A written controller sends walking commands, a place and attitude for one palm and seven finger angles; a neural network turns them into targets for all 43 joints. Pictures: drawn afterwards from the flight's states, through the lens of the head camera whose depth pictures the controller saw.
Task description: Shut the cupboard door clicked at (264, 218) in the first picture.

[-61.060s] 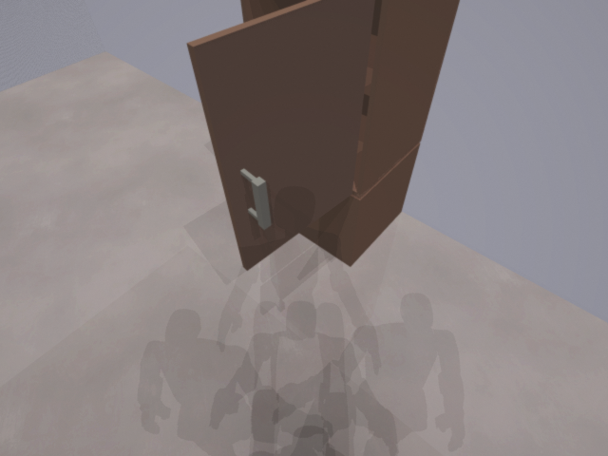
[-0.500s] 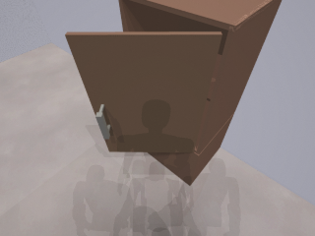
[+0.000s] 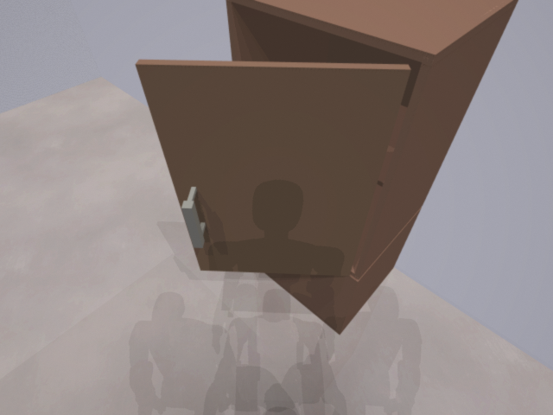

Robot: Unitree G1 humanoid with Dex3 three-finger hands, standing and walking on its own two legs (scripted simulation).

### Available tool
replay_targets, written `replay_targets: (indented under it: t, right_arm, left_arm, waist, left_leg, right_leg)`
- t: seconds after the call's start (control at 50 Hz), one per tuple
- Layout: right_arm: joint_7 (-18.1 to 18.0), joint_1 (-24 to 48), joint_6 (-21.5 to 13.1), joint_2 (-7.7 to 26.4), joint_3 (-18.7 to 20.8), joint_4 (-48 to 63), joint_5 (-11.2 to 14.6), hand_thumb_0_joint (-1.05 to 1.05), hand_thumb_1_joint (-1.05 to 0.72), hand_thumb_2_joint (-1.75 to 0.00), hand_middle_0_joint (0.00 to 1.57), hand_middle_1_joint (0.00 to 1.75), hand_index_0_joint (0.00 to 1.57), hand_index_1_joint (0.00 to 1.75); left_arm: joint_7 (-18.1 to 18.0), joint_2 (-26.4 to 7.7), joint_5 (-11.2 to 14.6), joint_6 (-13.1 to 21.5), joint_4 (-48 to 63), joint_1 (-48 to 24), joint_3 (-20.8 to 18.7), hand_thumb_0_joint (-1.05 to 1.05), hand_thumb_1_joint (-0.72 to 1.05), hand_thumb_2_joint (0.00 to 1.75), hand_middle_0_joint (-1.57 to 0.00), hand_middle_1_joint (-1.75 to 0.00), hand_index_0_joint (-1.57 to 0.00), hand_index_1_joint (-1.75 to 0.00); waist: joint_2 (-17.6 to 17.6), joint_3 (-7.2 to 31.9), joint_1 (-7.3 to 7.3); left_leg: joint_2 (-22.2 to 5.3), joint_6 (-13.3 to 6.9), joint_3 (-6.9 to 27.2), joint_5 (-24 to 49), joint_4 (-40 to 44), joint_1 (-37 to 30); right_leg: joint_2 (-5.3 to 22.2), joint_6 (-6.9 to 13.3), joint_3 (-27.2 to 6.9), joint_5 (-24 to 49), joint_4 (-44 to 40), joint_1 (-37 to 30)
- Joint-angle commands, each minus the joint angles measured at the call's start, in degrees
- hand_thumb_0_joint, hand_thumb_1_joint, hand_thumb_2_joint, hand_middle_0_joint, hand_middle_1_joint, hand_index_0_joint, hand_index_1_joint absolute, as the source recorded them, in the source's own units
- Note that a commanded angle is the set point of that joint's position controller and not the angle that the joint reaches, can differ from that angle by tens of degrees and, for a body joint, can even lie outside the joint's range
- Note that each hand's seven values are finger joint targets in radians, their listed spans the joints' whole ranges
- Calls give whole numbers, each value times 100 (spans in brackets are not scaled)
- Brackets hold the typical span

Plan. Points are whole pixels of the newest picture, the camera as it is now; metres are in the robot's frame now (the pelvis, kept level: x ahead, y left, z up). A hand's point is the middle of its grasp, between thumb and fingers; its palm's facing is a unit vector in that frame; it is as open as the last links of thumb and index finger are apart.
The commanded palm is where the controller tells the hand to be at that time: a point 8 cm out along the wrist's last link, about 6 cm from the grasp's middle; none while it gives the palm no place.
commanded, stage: look again from close up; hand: left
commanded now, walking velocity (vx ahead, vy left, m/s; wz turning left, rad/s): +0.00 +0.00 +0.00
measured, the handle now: (195, 218) +0.52 +0.21 -0.08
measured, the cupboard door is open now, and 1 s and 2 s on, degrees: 40 40 40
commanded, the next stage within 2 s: come to a stop and stand still in 0.20 s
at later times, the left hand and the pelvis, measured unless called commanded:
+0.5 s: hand out of the picture +0.05 +0.17 -0.17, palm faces +0.03 -0.98 -0.20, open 7.3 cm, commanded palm none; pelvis +0.05 +0.00 +0.00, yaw +0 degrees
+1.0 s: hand out of the picture +0.09 +0.18 -0.16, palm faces +0.01 -0.97 -0.25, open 7.4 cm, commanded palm none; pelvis +0.04 +0.00 +0.00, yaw +0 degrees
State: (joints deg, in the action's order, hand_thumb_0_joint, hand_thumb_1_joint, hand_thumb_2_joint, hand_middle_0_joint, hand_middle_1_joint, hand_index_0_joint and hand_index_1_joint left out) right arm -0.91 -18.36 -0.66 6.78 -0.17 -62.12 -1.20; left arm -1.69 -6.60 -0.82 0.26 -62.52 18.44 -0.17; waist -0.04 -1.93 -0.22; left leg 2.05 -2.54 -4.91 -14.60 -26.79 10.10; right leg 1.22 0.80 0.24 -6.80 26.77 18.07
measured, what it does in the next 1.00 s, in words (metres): stands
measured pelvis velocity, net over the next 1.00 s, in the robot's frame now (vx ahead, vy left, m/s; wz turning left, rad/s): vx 0.04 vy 0.00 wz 0.00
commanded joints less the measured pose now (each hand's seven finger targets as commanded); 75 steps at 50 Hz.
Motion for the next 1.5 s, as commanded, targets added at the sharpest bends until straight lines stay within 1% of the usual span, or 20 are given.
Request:
replay_targets:
  t: [0.0,0.14,0.26,0.32,0.36,0.4,0.52,0.62,0.72,0.74,0.76,0.8,0.82,0.84,0.9,0.94,1.0,1.14,1.3,1.48]
  right_arm:
    - [-44,-414,-75,574,96,143,27,0,-90,-90,20,30,20,30]
    - [-59,-456,-105,526,59,82,39,0,-90,-90,20,30,20,30]
    - [-92,-440,-172,538,31,3,59,0,-90,-90,20,30,20,30]
    - [-81,-476,-142,507,21,-55,32,0,-90,-90,20,30,20,30]
    - [-97,-402,-154,497,5,-61,47,0,-90,-90,20,30,20,30]
    - [-135,-379,-179,616,39,-57,71,0,-90,-90,20,30,20,30]
    - [-189,-327,-140,574,86,-25,88,0,-90,-90,20,30,20,30]
    - [-182,-166,-77,604,135,53,70,0,-90,-90,20,30,20,30]
    - [-143,-55,-80,648,127,88,53,0,-90,-90,20,30,20,30]
    - [-78,496,-107,1071,237,527,162,0,-90,-90,20,30,20,30]
    - [-71,112,-84,794,209,681,106,0,-90,-90,20,30,20,30]
    - [-68,-67,-94,681,147,592,79,0,-90,-90,20,30,20,30]
    - [-55,-38,-121,731,136,647,24,0,-90,-90,20,30,20,30]
    - [-60,54,-120,794,139,709,17,0,-90,-90,20,30,20,30]
    - [-68,135,-124,1053,149,821,34,0,-90,-90,20,30,20,30]
    - [-56,72,-127,1124,151,813,28,0,-90,-90,20,30,20,30]
    - [-26,9,-122,1170,138,761,15,0,-90,-90,20,30,20,30]
    - [-19,-63,-135,1108,91,591,13,0,-90,-90,20,30,20,30]
    - [-29,-147,-134,1055,52,296,34,0,-90,-90,20,30,20,30]
    - [-64,-228,-133,919,19,18,42,0,-90,-90,20,30,20,30]
  left_arm:
    - [-30,-547,-22,100,227,266,-74,0,90,90,-20,-30,-20,-30]
    - [-39,-560,1,140,218,221,-56,0,90,90,-20,-30,-20,-30]
    - [-46,-598,25,181,152,171,-46,0,90,90,-20,-30,-20,-30]
    - [-34,-605,6,151,122,205,-56,0,90,90,-20,-30,-20,-30]
    - [-44,-623,17,160,129,119,-36,0,90,90,-20,-30,-20,-30]
    - [-54,-744,40,196,150,46,-54,0,90,90,-20,-30,-20,-30]
    - [-92,-753,52,130,225,-67,-78,0,90,90,-20,-30,-20,-30]
    - [-95,-803,37,54,344,-207,-107,0,90,90,-20,-30,-20,-30]
    - [-73,-835,22,33,432,-382,-97,0,90,90,-20,-30,-20,-30]
    - [-280,-1054,-4,78,239,312,-152,0,90,90,-20,-30,-20,-30]
    - [-258,-1156,23,125,480,6,-153,0,90,90,-20,-30,-20,-30]
    - [-163,-1014,32,106,585,-318,-77,0,90,90,-20,-30,-20,-30]
    - [-121,-1014,32,96,636,-403,-76,0,90,90,-20,-30,-20,-30]
    - [-96,-1045,19,76,657,-441,-80,0,90,90,-20,-30,-20,-30]
    - [-41,-1095,2,77,636,-483,-70,0,90,90,-20,-30,-20,-30]
    - [-15,-1141,4,96,640,-542,-80,0,90,90,-20,-30,-20,-30]
    - [-7,-1172,15,98,640,-513,-79,0,90,90,-20,-30,-20,-30]
    - [8,-1208,33,119,581,-446,-94,0,90,90,-20,-30,-20,-30]
    - [6,-1213,49,159,360,-407,-63,0,90,90,-20,-30,-20,-30]
    - [-11,-1125,56,169,154,-386,-37,0,90,90,-20,-30,-20,-30]
  waist:
    - [18,-594,29]
    - [79,-465,61]
    - [72,-112,48]
    - [107,-137,23]
    - [17,-310,34]
    - [-10,-158,55]
    - [-101,163,40]
    - [41,210,36]
    - [89,50,28]
    - [394,611,-184]
    - [259,1036,69]
    - [-268,586,152]
    - [-933,355,94]
    - [-989,69,60]
    - [-218,-457,28]
    - [192,-546,61]
    - [259,-586,92]
    - [105,-180,84]
    - [196,-55,89]
    - [-32,-47,71]
  left_leg:
    - [-723,-61,965,-1291,1133,923]
    - [-677,-34,842,-647,988,630]
    - [-705,-1,736,175,866,351]
    - [-651,-18,669,-351,762,374]
    - [-675,8,691,262,772,355]
    - [-744,30,694,1012,733,139]
    - [-834,46,644,2092,631,-224]
    - [-841,48,627,1833,569,-231]
    - [-813,32,711,916,793,12]
    - [-1062,158,464,1571,-254,-41]
    - [-595,203,560,349,-57,203]
    - [-733,115,702,381,364,134]
    - [-807,57,774,707,525,193]
    - [-890,18,853,846,625,345]
    - [-884,-50,934,108,829,638]
    - [-821,-63,936,-278,911,649]
    - [-715,-59,865,-606,955,539]
    - [-691,-41,777,-401,944,295]
    - [-692,31,666,-20,840,126]
    - [-742,94,615,280,849,52]
  right_leg:
    - [344,176,-687,-1433,-568,-137]
    - [412,196,-722,-1029,-596,-249]
    - [484,221,-648,90,-378,-713]
    - [471,296,-669,-562,-328,-716]
    - [500,275,-665,185,-318,-635]
    - [530,274,-640,1142,-169,-798]
    - [578,226,-565,1845,124,-904]
    - [571,199,-603,1609,138,-820]
    - [515,191,-641,818,-93,-779]
    - [779,69,-498,2588,280,-1031]
    - [935,290,-931,2213,412,-1331]
    - [714,342,-708,749,254,-744]
    - [514,339,-585,305,254,-568]
    - [374,284,-431,-14,263,-505]
    - [317,284,-508,-421,-45,-402]
    - [341,305,-624,-610,-197,-360]
    - [379,299,-796,-1084,-411,-200]
    - [424,295,-841,-942,-493,-450]
    - [544,315,-858,-374,-525,-657]
    - [567,315,-778,245,-454,-849]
